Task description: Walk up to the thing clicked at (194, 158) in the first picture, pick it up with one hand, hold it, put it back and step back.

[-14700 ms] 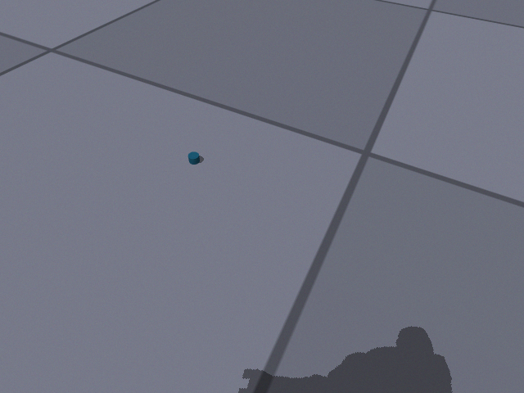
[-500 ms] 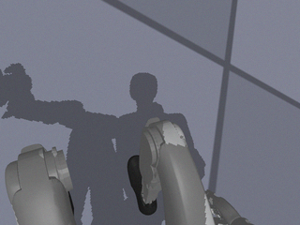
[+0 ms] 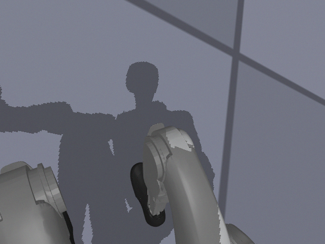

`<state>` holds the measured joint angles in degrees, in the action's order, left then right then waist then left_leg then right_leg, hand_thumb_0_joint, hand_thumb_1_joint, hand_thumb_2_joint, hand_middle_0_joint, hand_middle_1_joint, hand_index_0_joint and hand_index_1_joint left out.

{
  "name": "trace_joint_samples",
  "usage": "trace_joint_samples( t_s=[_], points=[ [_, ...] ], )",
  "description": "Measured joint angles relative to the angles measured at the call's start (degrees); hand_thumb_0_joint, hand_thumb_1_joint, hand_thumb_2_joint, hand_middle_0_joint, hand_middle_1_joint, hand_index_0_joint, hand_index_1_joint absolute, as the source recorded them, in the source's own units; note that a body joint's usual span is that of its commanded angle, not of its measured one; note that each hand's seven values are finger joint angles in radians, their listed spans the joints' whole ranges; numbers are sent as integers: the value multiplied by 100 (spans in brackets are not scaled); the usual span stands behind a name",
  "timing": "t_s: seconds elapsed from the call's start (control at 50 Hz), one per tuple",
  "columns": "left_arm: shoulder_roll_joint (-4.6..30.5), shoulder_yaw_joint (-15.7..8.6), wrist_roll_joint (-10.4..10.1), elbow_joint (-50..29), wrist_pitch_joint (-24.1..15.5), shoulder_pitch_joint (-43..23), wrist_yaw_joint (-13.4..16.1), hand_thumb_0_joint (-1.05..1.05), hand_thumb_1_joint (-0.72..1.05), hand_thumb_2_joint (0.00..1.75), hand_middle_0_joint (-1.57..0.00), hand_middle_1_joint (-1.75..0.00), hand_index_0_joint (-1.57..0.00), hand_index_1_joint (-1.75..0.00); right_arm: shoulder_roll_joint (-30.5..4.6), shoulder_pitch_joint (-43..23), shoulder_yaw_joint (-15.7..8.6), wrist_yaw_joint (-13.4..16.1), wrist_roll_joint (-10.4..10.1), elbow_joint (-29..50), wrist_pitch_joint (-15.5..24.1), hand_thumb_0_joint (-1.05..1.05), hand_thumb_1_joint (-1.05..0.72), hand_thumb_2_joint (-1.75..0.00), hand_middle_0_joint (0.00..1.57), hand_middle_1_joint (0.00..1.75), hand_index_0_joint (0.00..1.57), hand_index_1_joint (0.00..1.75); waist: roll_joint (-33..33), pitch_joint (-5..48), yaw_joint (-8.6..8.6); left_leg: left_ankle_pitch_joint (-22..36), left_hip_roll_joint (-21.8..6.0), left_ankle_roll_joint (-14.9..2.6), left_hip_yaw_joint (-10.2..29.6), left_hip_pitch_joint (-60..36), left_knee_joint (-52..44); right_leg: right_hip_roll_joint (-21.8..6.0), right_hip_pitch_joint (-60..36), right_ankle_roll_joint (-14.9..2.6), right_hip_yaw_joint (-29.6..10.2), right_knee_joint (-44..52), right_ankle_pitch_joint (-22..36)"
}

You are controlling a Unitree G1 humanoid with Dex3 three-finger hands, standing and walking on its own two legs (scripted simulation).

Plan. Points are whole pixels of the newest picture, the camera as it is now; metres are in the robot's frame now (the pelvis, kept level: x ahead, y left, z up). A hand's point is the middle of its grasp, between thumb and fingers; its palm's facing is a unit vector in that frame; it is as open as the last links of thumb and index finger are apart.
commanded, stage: rest palm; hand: left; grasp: from above
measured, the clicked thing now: out of the picture +0.44 +0.33 -0.27
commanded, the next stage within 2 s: close in 0.56 s
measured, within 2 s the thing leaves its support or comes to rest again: neither
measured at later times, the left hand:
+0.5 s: hand out of the picture +0.43 +0.33 -0.25, palm faces -0.43 -0.16 -0.89, open 14.4 cm
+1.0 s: hand out of the picture +0.43 +0.33 -0.25, palm faces -0.42 -0.16 -0.89, open 13.4 cm
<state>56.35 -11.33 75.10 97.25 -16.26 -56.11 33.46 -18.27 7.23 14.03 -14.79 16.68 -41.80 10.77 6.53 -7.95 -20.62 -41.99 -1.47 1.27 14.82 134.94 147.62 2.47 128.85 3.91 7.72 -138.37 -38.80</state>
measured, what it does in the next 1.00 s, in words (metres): stands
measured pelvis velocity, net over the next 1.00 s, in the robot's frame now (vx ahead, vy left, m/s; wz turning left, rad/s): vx -0.01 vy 0.01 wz -0.03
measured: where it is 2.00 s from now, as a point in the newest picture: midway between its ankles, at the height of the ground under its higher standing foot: (111, 225)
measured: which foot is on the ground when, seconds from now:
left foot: down 0.00-1.00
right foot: down 0.00-1.00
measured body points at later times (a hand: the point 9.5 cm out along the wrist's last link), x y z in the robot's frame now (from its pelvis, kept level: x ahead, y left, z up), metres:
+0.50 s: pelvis +0.00 +0.00 +0.00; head +0.26 +0.13 +0.34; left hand +0.45 +0.33 -0.20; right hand +0.06 -0.25 -0.06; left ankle +0.06 +0.13 -0.26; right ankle +0.11 -0.12 -0.26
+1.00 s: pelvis -0.01 +0.01 +0.00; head +0.27 +0.13 +0.33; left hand +0.45 +0.33 -0.20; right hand +0.05 -0.25 -0.05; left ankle +0.06 +0.13 -0.26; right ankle +0.11 -0.12 -0.26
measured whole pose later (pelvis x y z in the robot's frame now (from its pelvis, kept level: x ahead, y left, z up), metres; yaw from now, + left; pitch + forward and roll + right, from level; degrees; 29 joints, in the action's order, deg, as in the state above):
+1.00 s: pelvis -0.01 +0.01 +0.00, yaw -2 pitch +26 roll -15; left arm 59.0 -8.6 73.7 102.2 -12.3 -59.4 38.2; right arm -20.8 3.7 17.2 -17.1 17.1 -39.8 16.2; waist 8.7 -10.6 -22.3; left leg -41.5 -1.6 0.4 16.5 134.4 148.0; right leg 3.2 127.0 4.7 9.2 -136.7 -37.6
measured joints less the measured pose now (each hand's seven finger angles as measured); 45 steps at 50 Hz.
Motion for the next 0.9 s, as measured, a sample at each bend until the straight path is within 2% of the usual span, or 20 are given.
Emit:
trace_joint_samples(
  t_s=[0.12,0.26,0.42,0.62,0.9],
  points=[
    [12,164,154,212,-2,-64,270,0,-58,108,-9,-94,-4,-99,-69,-145,30,-14,57,40,90,0,-90,-90,20,30,20,30,76,47,-12,16,-2,-26,30,-13,42,20,-43,10,23,3,30],
    [-39,317,165,395,181,-177,499,0,-58,109,-10,-95,-5,-100,-133,-328,36,-78,85,44,280,0,-90,-90,20,30,20,30,115,37,-30,47,1,-67,47,9,61,32,-68,16,42,30,59],
    [17,285,34,441,329,-246,505,0,-58,106,-9,-96,-4,-100,-168,-406,130,-182,72,94,455,0,-91,-90,20,30,20,30,164,-70,-73,46,11,-75,71,7,66,34,-92,57,60,48,58],
    [84,335,-91,392,283,-212,431,0,-56,106,-9,-100,-5,-103,-139,-359,253,-248,64,83,506,0,-91,-90,20,30,20,30,183,-195,-80,-15,11,-57,124,-36,78,41,-141,60,102,67,22],
    [161,317,-82,434,323,-261,605,0,-46,103,-13,-102,-12,-104,-190,-370,341,-260,78,139,543,0,-90,-90,20,30,20,30,217,-252,-136,14,-11,-65,174,-81,61,75,-192,73,145,135,91]
  ],
)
